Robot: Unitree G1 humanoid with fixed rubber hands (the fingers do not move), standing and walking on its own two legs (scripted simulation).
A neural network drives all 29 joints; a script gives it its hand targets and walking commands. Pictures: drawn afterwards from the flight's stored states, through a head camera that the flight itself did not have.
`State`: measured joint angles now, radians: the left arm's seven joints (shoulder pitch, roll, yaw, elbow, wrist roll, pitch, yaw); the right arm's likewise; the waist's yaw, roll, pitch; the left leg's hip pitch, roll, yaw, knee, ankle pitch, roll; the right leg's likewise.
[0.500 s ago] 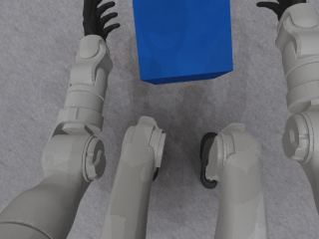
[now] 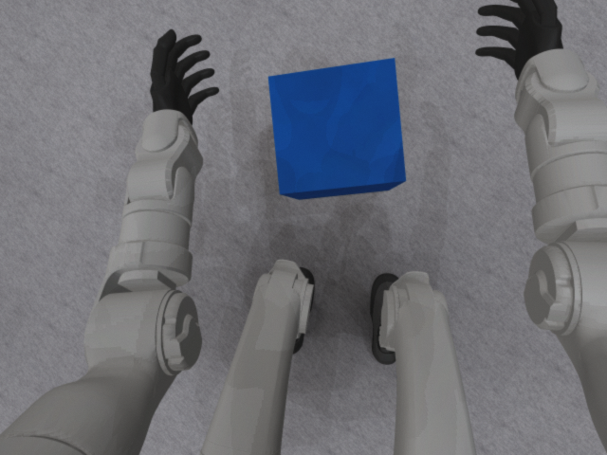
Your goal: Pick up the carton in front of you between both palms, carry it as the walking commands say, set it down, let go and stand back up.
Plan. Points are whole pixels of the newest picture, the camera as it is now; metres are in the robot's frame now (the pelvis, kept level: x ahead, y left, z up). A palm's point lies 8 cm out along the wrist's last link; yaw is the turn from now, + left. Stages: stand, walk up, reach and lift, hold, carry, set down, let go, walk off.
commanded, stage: set down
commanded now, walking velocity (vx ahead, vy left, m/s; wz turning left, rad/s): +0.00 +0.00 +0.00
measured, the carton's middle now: (337, 142) +0.51 +0.03 -0.42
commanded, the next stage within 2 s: let go in 0.22 s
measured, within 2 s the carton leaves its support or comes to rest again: neither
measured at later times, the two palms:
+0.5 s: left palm (99, 125) +0.43 +0.22 +0.02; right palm out of the picture +0.47 -0.20 +0.02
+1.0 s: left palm out of the picture +0.29 +0.24 +0.15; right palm out of the picture +0.32 -0.21 +0.13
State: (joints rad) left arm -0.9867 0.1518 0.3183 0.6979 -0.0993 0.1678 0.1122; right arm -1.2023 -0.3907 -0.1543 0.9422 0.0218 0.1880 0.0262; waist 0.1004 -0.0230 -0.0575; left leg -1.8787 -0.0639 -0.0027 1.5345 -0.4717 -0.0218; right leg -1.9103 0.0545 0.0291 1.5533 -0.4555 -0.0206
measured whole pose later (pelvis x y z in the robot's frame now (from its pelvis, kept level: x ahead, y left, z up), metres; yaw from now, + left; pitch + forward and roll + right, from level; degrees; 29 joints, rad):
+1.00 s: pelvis +0.11 +0.01 +0.22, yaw -2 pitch +13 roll +0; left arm 0.17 0.19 0.03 0.45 -0.03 -0.01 -0.07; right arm 0.05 -0.19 -0.10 0.54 -0.03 -0.01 0.01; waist 0.06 0.04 -0.04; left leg -0.46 -0.05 -0.05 0.53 -0.29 0.02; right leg -0.47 0.04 0.04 0.52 -0.27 -0.01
